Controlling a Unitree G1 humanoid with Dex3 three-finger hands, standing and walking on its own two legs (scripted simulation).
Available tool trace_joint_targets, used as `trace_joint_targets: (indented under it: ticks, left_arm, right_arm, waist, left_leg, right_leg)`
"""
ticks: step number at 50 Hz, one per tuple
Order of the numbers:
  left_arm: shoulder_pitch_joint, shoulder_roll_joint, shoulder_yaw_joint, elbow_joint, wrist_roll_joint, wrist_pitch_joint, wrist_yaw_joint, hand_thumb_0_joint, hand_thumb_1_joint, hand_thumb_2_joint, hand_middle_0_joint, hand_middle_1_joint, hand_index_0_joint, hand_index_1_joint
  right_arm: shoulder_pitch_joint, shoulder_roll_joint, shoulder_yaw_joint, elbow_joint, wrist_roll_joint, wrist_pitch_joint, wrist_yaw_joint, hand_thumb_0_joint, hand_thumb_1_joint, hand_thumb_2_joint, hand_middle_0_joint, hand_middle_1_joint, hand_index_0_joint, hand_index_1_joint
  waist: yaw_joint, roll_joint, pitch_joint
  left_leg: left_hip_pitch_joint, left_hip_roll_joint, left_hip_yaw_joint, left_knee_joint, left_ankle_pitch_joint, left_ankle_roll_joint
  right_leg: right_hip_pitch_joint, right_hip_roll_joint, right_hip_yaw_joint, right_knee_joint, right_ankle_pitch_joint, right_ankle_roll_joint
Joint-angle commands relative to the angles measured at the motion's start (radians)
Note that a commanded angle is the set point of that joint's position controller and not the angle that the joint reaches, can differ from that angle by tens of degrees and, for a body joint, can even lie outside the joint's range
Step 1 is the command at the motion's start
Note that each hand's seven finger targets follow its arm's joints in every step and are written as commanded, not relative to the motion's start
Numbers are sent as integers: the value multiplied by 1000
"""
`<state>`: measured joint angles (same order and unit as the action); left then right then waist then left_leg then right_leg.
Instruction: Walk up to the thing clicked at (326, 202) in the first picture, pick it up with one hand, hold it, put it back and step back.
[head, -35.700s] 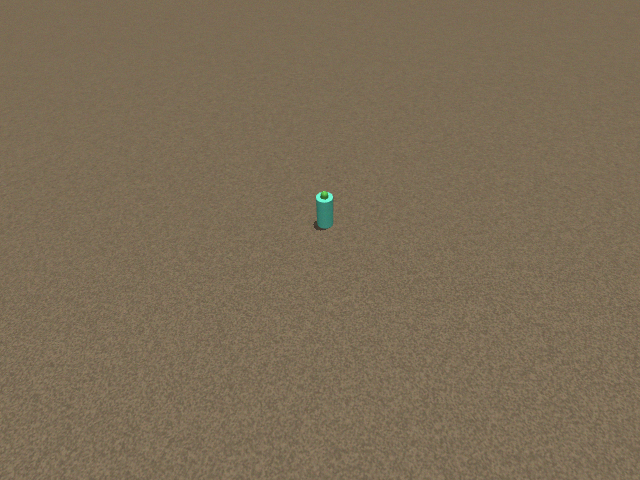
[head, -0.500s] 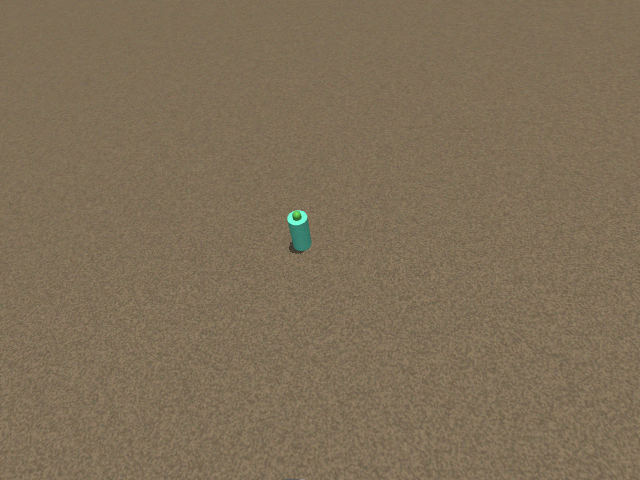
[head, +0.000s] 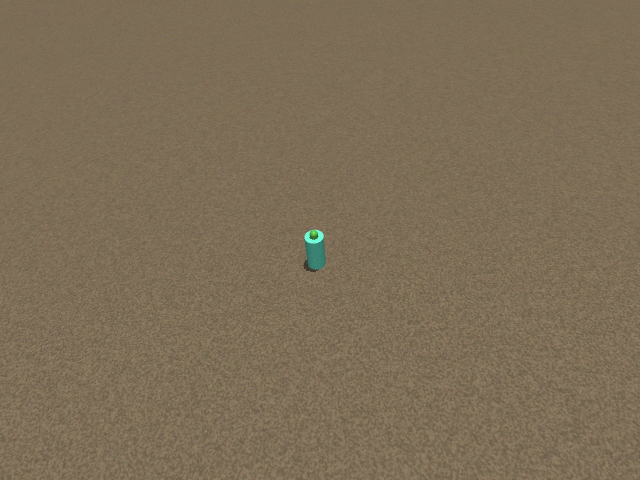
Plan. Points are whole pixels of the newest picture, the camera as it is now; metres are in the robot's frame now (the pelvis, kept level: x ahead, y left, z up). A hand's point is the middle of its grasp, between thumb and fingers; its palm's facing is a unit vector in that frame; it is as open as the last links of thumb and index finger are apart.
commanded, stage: step back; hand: left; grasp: from the side
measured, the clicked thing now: (315, 247) +1.11 +0.12 -0.67
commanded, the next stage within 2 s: stand in 0.48 s
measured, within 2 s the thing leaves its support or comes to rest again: neither
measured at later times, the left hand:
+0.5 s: hand out of the picture +0.16 +0.30 -0.15, palm faces -0.01 -0.93 -0.36, open 7.4 cm
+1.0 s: hand out of the picture +0.11 +0.28 -0.14, palm faces -0.05 -0.94 -0.34, open 7.4 cm
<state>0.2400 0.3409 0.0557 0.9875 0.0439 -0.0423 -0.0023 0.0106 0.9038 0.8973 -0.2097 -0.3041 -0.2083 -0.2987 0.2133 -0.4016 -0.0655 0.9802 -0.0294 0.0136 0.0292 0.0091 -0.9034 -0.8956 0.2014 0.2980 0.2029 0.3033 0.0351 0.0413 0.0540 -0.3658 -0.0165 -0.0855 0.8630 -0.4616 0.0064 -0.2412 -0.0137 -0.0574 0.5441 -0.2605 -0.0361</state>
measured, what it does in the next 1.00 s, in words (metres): steps on the spot: left foot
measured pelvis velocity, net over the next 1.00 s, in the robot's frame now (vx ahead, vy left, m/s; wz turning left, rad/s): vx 0.02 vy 0.03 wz -0.02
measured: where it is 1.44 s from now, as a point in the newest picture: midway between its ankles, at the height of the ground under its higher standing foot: outside the picture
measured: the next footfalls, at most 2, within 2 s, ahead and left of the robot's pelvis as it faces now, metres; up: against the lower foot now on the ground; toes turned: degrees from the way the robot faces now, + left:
left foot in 0.12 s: +0.09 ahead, +0.16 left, +0.00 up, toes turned +0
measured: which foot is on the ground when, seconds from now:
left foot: up 0.00-0.10, down 0.12-1.00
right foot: down 0.00-1.00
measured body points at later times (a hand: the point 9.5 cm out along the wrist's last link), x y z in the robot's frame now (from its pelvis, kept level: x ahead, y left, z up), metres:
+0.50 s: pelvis +0.05 +0.04 +0.00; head +0.07 +0.05 +0.45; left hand +0.16 +0.34 -0.12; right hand +0.16 -0.26 -0.12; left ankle +0.05 +0.16 -0.73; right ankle +0.03 -0.10 -0.73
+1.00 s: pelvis +0.02 +0.03 +0.02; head +0.03 +0.03 +0.46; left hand +0.11 +0.33 -0.12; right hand +0.10 -0.28 -0.12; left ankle +0.05 +0.16 -0.73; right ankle +0.03 -0.10 -0.73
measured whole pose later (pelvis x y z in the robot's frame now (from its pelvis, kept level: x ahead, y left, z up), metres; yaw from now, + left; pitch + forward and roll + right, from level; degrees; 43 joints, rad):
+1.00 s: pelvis +0.02 +0.03 +0.02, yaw -1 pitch -4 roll +0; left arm 0.10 0.35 -0.01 1.13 0.01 -0.01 0.00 0.01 0.91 0.90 -0.21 -0.30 -0.21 -0.30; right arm 0.08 -0.35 -0.02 1.14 -0.01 -0.01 0.02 0.01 -0.90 -0.90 0.20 0.30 0.20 0.30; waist -0.01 0.00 0.07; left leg -0.12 0.03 0.01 0.33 -0.15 -0.02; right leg -0.10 -0.02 0.00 0.34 -0.18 0.02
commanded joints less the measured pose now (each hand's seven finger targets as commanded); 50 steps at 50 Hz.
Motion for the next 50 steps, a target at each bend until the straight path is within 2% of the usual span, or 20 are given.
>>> trace_joint_targets:
  ticks: [1,2,4,5,6,7,8,9,10,11,13,14,15,17,21,26,30,32,37,50]
  left_arm:
    - [-108,314,77,-89,1,-28,12,0,900,900,-200,-300,-200,-300]
    - [-146,309,73,-97,-1,-22,10,0,900,900,-200,-300,-200,-300]
    - [-151,283,57,-100,-11,-7,5,0,900,900,-200,-300,-200,-300]
    - [-141,261,46,-100,-13,0,2,0,900,900,-200,-300,-200,-300]
    - [-116,231,32,-95,-18,5,1,0,900,900,-200,-300,-200,-300]
    - [-99,190,19,-95,-26,9,-1,0,900,900,-200,-300,-200,-300]
    - [-112,169,14,-92,-42,17,2,0,900,900,-200,-300,-200,-300]
    - [-104,238,34,-65,-39,27,7,0,900,900,-200,-300,-200,-300]
    - [-98,245,33,-52,-35,25,4,0,900,900,-200,-300,-200,-300]
    - [-88,232,29,-46,-32,19,3,0,900,900,-200,-300,-200,-300]
    - [-42,233,27,-21,-35,3,10,0,900,900,-200,-300,-200,-300]
    - [-31,245,34,-15,-36,0,15,0,900,900,-200,-300,-200,-300]
    - [-52,256,35,-10,-37,-1,20,0,900,900,-200,-300,-200,-300]
    - [-118,273,30,-27,-37,1,20,0,900,900,-200,-300,-200,-300]
    - [-145,242,17,-16,-39,7,24,0,900,900,-200,-300,-200,-300]
    - [-154,220,-3,19,-49,7,19,0,900,900,-200,-300,-200,-300]
    - [-195,213,-11,33,-43,13,17,0,900,900,-200,-300,-200,-300]
    - [-197,220,-10,40,-40,8,18,0,900,900,-200,-300,-200,-300]
    - [-218,219,-15,55,-39,3,15,0,900,900,-200,-300,-200,-300]
    - [-201,237,-13,85,-34,5,6,0,900,900,-200,-300,-200,-300]
  right_arm:
    - [8,-156,-40,-53,-4,-19,-5,0,-900,-900,200,300,200,300]
    - [19,-144,-37,-45,-1,-22,-6,0,-900,-900,200,300,200,300]
    - [30,-135,-37,-23,-3,-34,-11,0,-900,-900,200,300,200,300]
    - [40,-142,-42,-13,-7,-40,-21,0,-900,-900,200,300,200,300]
    - [31,-151,-46,-12,-12,-47,-30,0,-900,-900,200,300,200,300]
    - [33,-188,-52,-14,-20,-54,-39,0,-900,-900,200,300,200,300]
    - [-27,-247,-49,-34,-17,-60,-43,0,-900,-900,200,300,200,300]
    - [-71,-297,-56,-41,-9,-56,-40,0,-900,-900,200,300,200,300]
    - [-114,-278,-52,-42,-7,-53,-38,0,-900,-900,200,300,200,300]
    - [-125,-249,-40,-41,-9,-51,-38,0,-900,-900,200,300,200,300]
    - [-138,-186,-20,-40,4,-56,-41,0,-900,-900,200,300,200,300]
    - [-131,-178,-17,-36,12,-58,-43,0,-900,-900,200,300,200,300]
    - [-115,-166,-13,-28,17,-56,-45,0,-900,-900,200,300,200,300]
    - [-95,-151,-13,-11,19,-51,-49,0,-900,-900,200,300,200,300]
    - [-131,-174,-19,16,19,-53,-54,0,-900,-900,200,300,200,300]
    - [-141,-176,-6,34,24,-55,-47,0,-900,-900,200,300,200,300]
    - [-184,-160,4,42,23,-50,-41,0,-900,-900,200,300,200,300]
    - [-198,-154,2,45,26,-50,-39,0,-900,-900,200,300,200,300]
    - [-219,-148,7,60,26,-48,-33,0,-900,-900,200,300,200,300]
    - [-188,-153,11,98,18,-40,-22,0,-900,-900,200,300,200,300]
  waist:
    - [-14,-180,24]
    - [-26,-212,16]
    - [-40,-183,-10]
    - [-51,-159,-39]
    - [-52,-117,-63]
    - [-47,-9,-84]
    - [-29,117,-67]
    - [-33,104,-43]
    - [-14,69,-21]
    - [1,62,-31]
    - [19,62,-92]
    - [13,52,-128]
    - [-3,36,-149]
    - [-34,-1,-157]
    - [-25,-18,-157]
    - [-31,-33,-156]
    - [-30,-26,-103]
    - [-33,-40,-132]
    - [-37,-43,-119]
    - [-42,-45,-36]
  left_leg:
    - [-6,50,22,-102,24,-14]
    - [32,52,53,-175,29,-16]
    - [133,11,110,-345,157,-22]
    - [204,-5,116,-400,197,-17]
    - [260,19,74,-434,241,-9]
    - [272,130,-83,-487,203,17]
    - [182,289,-328,-573,108,96]
    - [37,341,-360,-585,19,191]
    - [-16,320,-303,-568,28,194]
    - [42,263,-205,-518,144,153]
    - [102,180,-65,-388,489,65]
    - [117,151,-20,-317,606,46]
    - [105,125,2,-287,634,30]
    - [150,120,13,-342,526,25]
    - [207,155,1,-353,679,47]
    - [244,155,-7,-414,695,33]
    - [237,153,-8,-486,589,23]
    - [288,151,4,-484,621,18]
    - [305,148,12,-528,554,8]
    - [266,133,9,-600,237,-1]
  right_leg:
    - [-86,-244,289,-285,-353,-127]
    - [-92,-232,251,-268,-319,-123]
    - [-105,-184,170,-166,-195,-100]
    - [-120,-166,144,-78,-86,-81]
    - [-139,-137,107,-1,13,-58]
    - [-170,-90,66,109,29,-27]
    - [-195,-4,23,165,-144,16]
    - [-79,-26,67,214,-265,17]
    - [-6,-32,62,174,-226,14]
    - [-5,-30,60,76,-194,5]
    - [68,-60,87,-33,125,3]
    - [121,-76,108,-44,272,1]
    - [153,-98,140,-37,358,-12]
    - [115,-122,163,-18,336,-29]
    - [101,-90,105,-5,362,-5]
    - [152,-104,122,-67,424,8]
    - [148,-98,119,-135,306,22]
    - [160,-112,122,-157,365,19]
    - [162,-116,127,-206,315,24]
    - [64,-114,160,-309,-2,22]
